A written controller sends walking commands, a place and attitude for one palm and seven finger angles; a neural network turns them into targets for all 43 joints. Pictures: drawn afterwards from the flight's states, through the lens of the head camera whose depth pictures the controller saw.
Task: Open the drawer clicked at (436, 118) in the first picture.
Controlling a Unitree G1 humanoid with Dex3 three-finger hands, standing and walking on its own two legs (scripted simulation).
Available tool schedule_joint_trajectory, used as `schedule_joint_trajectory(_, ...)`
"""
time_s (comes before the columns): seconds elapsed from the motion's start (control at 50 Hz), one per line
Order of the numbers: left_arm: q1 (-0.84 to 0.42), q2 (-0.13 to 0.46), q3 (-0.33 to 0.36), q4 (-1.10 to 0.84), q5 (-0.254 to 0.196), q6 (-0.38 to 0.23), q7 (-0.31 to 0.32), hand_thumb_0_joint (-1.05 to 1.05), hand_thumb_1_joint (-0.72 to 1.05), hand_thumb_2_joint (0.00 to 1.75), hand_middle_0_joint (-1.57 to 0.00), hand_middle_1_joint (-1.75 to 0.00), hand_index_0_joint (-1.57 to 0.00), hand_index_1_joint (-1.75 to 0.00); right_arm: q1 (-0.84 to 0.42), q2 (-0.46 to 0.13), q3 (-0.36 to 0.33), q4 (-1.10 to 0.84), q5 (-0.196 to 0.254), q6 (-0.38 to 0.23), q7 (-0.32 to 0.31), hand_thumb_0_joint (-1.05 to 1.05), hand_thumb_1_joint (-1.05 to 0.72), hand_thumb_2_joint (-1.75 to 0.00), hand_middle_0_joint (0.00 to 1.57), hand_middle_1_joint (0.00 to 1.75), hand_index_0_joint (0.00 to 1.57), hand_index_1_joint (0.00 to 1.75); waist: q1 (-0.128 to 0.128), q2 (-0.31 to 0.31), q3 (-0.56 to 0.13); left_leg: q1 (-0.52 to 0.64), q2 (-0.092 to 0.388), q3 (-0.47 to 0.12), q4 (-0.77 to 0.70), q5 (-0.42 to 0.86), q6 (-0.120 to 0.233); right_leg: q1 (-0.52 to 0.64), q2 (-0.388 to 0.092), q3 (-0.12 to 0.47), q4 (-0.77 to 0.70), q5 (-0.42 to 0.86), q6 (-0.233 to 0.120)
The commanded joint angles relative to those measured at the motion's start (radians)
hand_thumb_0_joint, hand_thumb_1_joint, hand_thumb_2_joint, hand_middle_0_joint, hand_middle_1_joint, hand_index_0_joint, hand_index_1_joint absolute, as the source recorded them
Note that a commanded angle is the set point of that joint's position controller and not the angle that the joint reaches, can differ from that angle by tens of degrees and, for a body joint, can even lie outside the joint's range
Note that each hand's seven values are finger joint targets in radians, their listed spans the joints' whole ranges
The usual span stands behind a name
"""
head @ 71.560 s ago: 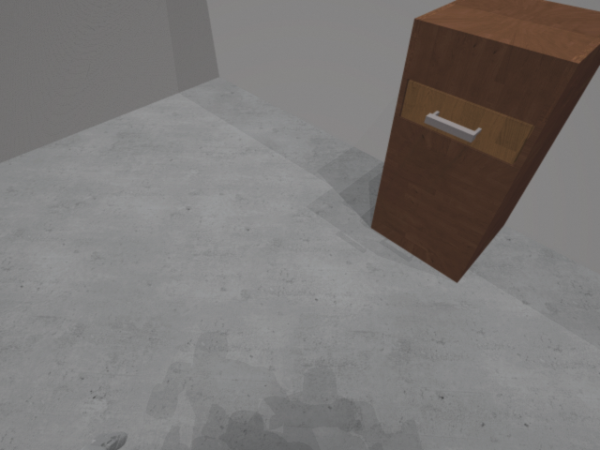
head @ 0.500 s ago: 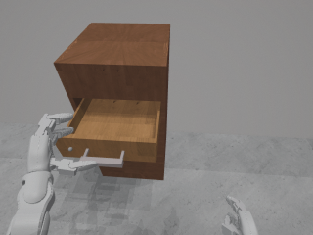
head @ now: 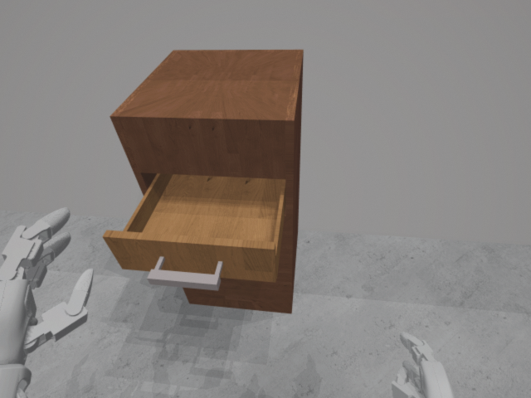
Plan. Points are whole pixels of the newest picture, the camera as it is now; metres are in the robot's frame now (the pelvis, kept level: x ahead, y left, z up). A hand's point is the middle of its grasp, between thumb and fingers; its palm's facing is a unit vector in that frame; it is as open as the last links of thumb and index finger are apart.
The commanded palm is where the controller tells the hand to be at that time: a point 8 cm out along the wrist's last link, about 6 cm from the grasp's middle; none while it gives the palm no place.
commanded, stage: draw the hand back to the body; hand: left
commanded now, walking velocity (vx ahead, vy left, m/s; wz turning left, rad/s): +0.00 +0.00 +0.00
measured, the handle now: (187, 271) +0.40 +0.24 -0.12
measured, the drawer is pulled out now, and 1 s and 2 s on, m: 0.22 0.22 0.22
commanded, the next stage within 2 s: step back with the hand held close in 0.20 s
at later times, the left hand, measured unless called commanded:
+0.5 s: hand (53, 302) +0.17 +0.27 +0.15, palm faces +0.36 -0.81 -0.46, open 7.5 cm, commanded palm +0.11 +0.30 +0.17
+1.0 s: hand (14, 371) +0.10 +0.27 +0.14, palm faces +0.35 -0.81 -0.47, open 7.5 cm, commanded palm +0.05 +0.31 +0.17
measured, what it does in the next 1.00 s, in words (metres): shifts its weight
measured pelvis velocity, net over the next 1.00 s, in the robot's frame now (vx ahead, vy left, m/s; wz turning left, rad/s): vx -0.09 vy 0.03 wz -0.02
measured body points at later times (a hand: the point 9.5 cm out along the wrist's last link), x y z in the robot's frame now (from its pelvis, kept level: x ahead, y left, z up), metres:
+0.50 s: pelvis -0.02 +0.02 +0.00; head -0.02 +0.00 +0.45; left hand +0.15 +0.31 +0.18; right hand +0.16 -0.21 -0.09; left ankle -0.02 +0.13 -0.74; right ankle -0.03 -0.10 -0.74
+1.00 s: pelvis -0.09 +0.03 -0.01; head -0.08 +0.03 +0.44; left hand +0.08 +0.31 +0.17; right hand +0.10 -0.20 -0.08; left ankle -0.02 +0.13 -0.74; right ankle -0.03 -0.10 -0.74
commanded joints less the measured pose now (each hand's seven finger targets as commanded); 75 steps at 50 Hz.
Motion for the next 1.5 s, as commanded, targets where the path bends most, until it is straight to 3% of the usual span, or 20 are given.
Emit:
schedule_joint_trajectory(0.0, -0.104, 0.141, 0.098, -0.129, -0.003, -0.05, 0.021, 0.0, 0.9, 0.9, -0.2, -0.3, -0.2, -0.3, -0.126, -0.092, -0.036, -0.158, 0.001, -0.05, -0.012, 0.0, -0.9, -0.9, 0.2, 0.3, 0.2, 0.3, -0.017, -0.104, 0.021, 0.019, -0.024, 0.069, -0.034, 0.219, 0.035, -0.081, -0.027, -0.012, -0.081, 0.188, 0.028)
schedule_joint_trajectory(0.1, -0.132, 0.159, 0.097, -0.199, 0.005, -0.061, 0.029, 0.0, 0.9, 0.9, -0.2, -0.3, -0.2, -0.3, -0.129, -0.092, -0.029, -0.164, -0.005, -0.067, -0.011, 0.0, -0.9, -0.9, 0.2, 0.3, 0.2, 0.3, -0.004, -0.035, -0.056, 0.038, -0.027, 0.057, -0.041, 0.233, 0.031, -0.031, -0.032, -0.014, -0.064, 0.197, 0.021)
schedule_joint_trajectory(0.28, -0.123, 0.156, 0.098, -0.21, 0.011, -0.051, 0.038, 0.0, 0.9, 0.9, -0.2, -0.3, -0.2, -0.3, -0.133, -0.084, -0.022, -0.156, -0.003, -0.085, -0.005, 0.0, -0.9, -0.9, 0.2, 0.3, 0.2, 0.3, -0.002, -0.007, 0.007, 0.005, -0.022, 0.041, -0.06, 0.222, 0.014, -0.041, -0.021, -0.024, -0.066, 0.174, 0.013)
schedule_joint_trajectory(0.3, -0.169, 0.254, 0.228, -0.274, 0.018, -0.09, 0.045, 0.0, 0.9, 0.9, -0.2, -0.3, -0.2, -0.3, -0.12, -0.114, -0.026, -0.196, 0.001, -0.047, 0.001, 0.0, -0.9, -0.9, 0.2, 0.3, 0.2, 0.3, -0.039, 0.002, 0.071, -0.074, -0.016, 0.019, -0.037, 0.16, 0.037, -0.15, -0.06, 0.071, -0.103, 0.183, 0.015)
schedule_joint_trajectory(0.32, -0.158, 0.255, 0.236, -0.247, 0.021, -0.106, 0.041, 0.0, 0.9, 0.9, -0.2, -0.3, -0.2, -0.3, -0.124, -0.097, -0.026, -0.189, -0.002, -0.031, 0.0, 0.0, -0.9, -0.9, 0.2, 0.3, 0.2, 0.3, -0.034, -0.018, 0.073, -0.076, -0.021, 0.011, -0.033, 0.13, 0.037, -0.164, -0.072, 0.076, -0.119, 0.171, 0.011)
schedule_joint_trajectory(0.36, -0.055, 0.158, 0.15, -0.163, 0.027, -0.103, 0.031, 0.0, 0.9, 0.9, -0.2, -0.3, -0.2, -0.3, -0.126, -0.105, -0.034, -0.187, 0.0, -0.006, 0.012, 0.0, -0.9, -0.9, 0.2, 0.3, 0.2, 0.3, -0.049, -0.054, 0.038, -0.077, -0.017, 0.009, -0.03, 0.14, 0.037, -0.176, -0.078, 0.075, -0.117, 0.135, 0.013)
schedule_joint_trajectory(0.4, -0.001, 0.128, 0.128, -0.135, 0.027, -0.107, 0.028, 0.0, 0.9, 0.9, -0.2, -0.3, -0.2, -0.3, -0.122, -0.106, -0.042, -0.188, 0.001, 0.013, 0.021, 0.0, -0.9, -0.9, 0.2, 0.3, 0.2, 0.3, -0.054, -0.064, -0.005, -0.082, -0.01, 0.009, -0.038, 0.175, 0.036, -0.158, -0.077, 0.056, -0.101, 0.159, 0.018)
schedule_joint_trajectory(0.5, 0.066, 0.164, 0.161, -0.186, 0.025, -0.115, 0.041, 0.0, 0.9, 0.9, -0.2, -0.3, -0.2, -0.3, -0.118, -0.106, -0.062, -0.213, 0.009, 0.046, 0.025, 0.0, -0.9, -0.9, 0.2, 0.3, 0.2, 0.3, -0.056, -0.1, -0.142, -0.094, -0.002, 0.016, -0.042, 0.321, 0.029, -0.068, -0.067, 0.002, -0.019, 0.318, 0.036)
schedule_joint_trajectory(0.64, 0.111, 0.212, 0.197, -0.323, 0.023, -0.119, 0.067, 0.0, 0.9, 0.9, -0.2, -0.3, -0.2, -0.3, -0.109, -0.105, -0.07, -0.242, 0.012, 0.056, 0.016, 0.0, -0.9, -0.9, 0.2, 0.3, 0.2, 0.3, -0.056, -0.006, -0.202, -0.148, 0.027, 0.001, -0.029, 0.465, 0.023, -0.033, -0.043, -0.023, 0.096, 0.373, 0.048)
schedule_joint_trajectory(0.74, 0.118, 0.185, 0.181, -0.309, 0.032, -0.114, 0.075, 0.0, 0.9, 0.9, -0.2, -0.3, -0.2, -0.3, -0.1, -0.11, -0.071, -0.24, 0.01, 0.052, 0.015, 0.0, -0.9, -0.9, 0.2, 0.3, 0.2, 0.3, -0.066, 0.003, -0.141, -0.268, 0.051, -0.015, -0.052, 0.316, 0.041, -0.042, -0.031, -0.01, 0.134, 0.286, 0.051)
schedule_joint_trajectory(0.9, 0.076, 0.173, 0.178, -0.293, 0.057, -0.134, 0.08, 0.0, 0.9, 0.9, -0.2, -0.3, -0.2, -0.3, -0.094, -0.12, -0.068, -0.251, 0.009, 0.034, 0.013, 0.0, -0.9, -0.9, 0.2, 0.3, 0.2, 0.3, -0.073, -0.017, -0.062, -0.538, 0.07, -0.053, -0.103, -0.196, 0.082, -0.017, -0.026, 0.04, 0.18, 0.122, 0.047)
schedule_joint_trajectory(0.94, 0.057, 0.178, 0.181, -0.314, 0.063, -0.141, 0.084, 0.0, 0.9, 0.9, -0.2, -0.3, -0.2, -0.3, -0.089, -0.12, -0.068, -0.253, 0.007, 0.027, 0.008, 0.0, -0.9, -0.9, 0.2, 0.3, 0.2, 0.3, -0.075, -0.027, -0.062, -0.56, 0.062, -0.053, -0.08, -0.24, 0.085, -0.023, -0.028, 0.06, 0.161, 0.093, 0.044)
schedule_joint_trajectory(1.04, 0.019, 0.183, 0.171, -0.327, 0.07, -0.158, 0.095, 0.0, 0.9, 0.9, -0.2, -0.3, -0.2, -0.3, -0.066, -0.118, -0.069, -0.24, -0.003, 0.012, 0.006, 0.0, -0.9, -0.9, 0.2, 0.3, 0.2, 0.3, -0.084, -0.079, -0.046, -0.463, 0.015, -0.024, 0.043, -0.265, 0.065, -0.219, -0.069, 0.129, 0.018, -0.174, 0.02)
schedule_joint_trajectory(1.12, -0.008, 0.208, 0.172, -0.332, 0.062, -0.174, 0.115, 0.0, 0.9, 0.9, -0.2, -0.3, -0.2, -0.3, -0.054, -0.115, -0.071, -0.204, -0.009, 0.02, 0.005, 0.0, -0.9, -0.9, 0.2, 0.3, 0.2, 0.3, -0.097, -0.133, -0.049, -0.191, -0.035, 0.015, 0.243, -0.138, 0.016, -0.551, -0.15, 0.17, -0.126, -0.325, -0.025)
schedule_joint_trajectory(1.22, 0.022, 0.219, 0.189, -0.323, 0.064, -0.18, 0.13, 0.0, 0.9, 0.9, -0.2, -0.3, -0.2, -0.3, -0.07, -0.111, -0.068, -0.196, -0.002, 0.027, -0.005, 0.0, -0.9, -0.9, 0.2, 0.3, 0.2, 0.3, -0.097, -0.023, -0.054, -0.308, 0.034, -0.076, 0.048, -0.219, 0.038, -0.441, -0.067, 0.065, 0.018, -0.262, 0.016)
schedule_joint_trajectory(1.28, 0.044, 0.215, 0.219, -0.367, 0.087, -0.188, 0.124, 0.0, 0.9, 0.9, -0.2, -0.3, -0.2, -0.3, -0.097, -0.128, -0.073, -0.236, -0.001, 0.006, -0.005, 0.0, -0.9, -0.9, 0.2, 0.3, 0.2, 0.3, -0.072, 0.192, -0.094, -0.786, 0.227, -0.3, -0.302, -0.508, 0.135, 0.033, 0.076, -0.003, 0.506, -0.058, 0.056)
schedule_joint_trajectory(1.3, 0.048, 0.226, 0.231, -0.366, 0.09, -0.189, 0.12, 0.0, 0.9, 0.9, -0.2, -0.3, -0.2, -0.3, -0.082, -0.112, -0.076, -0.234, -0.005, -0.002, -0.004, 0.0, -0.9, -0.9, 0.2, 0.3, 0.2, 0.3, -0.067, 0.174, -0.111, -0.802, 0.262, -0.321, -0.305, -0.482, 0.156, 0.039, 0.069, 0.018, 0.608, -0.066, 0.054)
schedule_joint_trajectory(1.36, 0.103, 0.226, 0.235, -0.358, 0.08, -0.182, 0.112, 0.0, 0.9, 0.9, -0.2, -0.3, -0.2, -0.3, -0.077, -0.113, -0.082, -0.219, -0.017, -0.032, 0.011, 0.0, -0.9, -0.9, 0.2, 0.3, 0.2, 0.3, -0.064, 0.082, -0.119, -0.706, 0.263, -0.289, -0.227, -0.396, 0.168, -0.048, 0.069, 0.052, 0.614, -0.157, 0.043)
schedule_joint_trajectory(1.44, 0.133, 0.212, 0.194, -0.392, 0.041, -0.176, 0.099, 0.0, 0.9, 0.9, -0.2, -0.3, -0.2, -0.3, -0.089, -0.098, -0.067, -0.169, -0.036, -0.056, 0.023, 0.0, -0.9, -0.9, 0.2, 0.3, 0.2, 0.3, -0.07, 0.121, -0.089, -0.459, 0.182, -0.197, -0.199, -0.259, 0.093, -0.158, 0.063, -0.02, 0.246, -0.263, 0.014)
schedule_joint_trajectory(1.48, 0.112, 0.235, 0.201, -0.402, 0.027, -0.198, 0.083, 0.0, 0.9, 0.9, -0.2, -0.3, -0.2, -0.3, -0.065, -0.09, -0.062, -0.131, -0.041, -0.052, 0.033, 0.0, -0.9, -0.9, 0.2, 0.3, 0.2, 0.3, -0.079, 0.042, -0.092, -0.257, 0.125, -0.116, -0.093, -0.048, 0.034, -0.256, 0.009, 0.022, -0.041, -0.167, -0.013)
